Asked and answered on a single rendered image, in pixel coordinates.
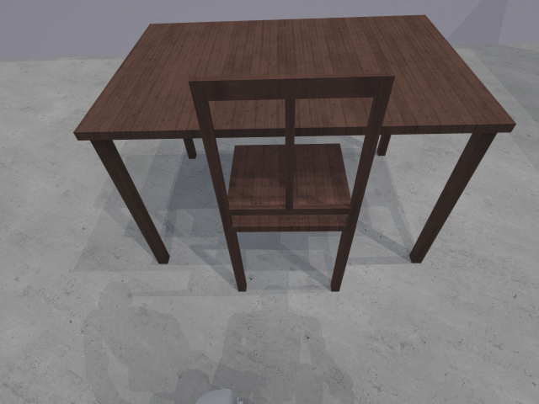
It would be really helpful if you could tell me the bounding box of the table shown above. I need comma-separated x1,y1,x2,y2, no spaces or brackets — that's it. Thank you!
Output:
73,15,516,264

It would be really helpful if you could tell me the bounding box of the chair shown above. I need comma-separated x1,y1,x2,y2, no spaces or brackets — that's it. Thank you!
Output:
189,72,395,292

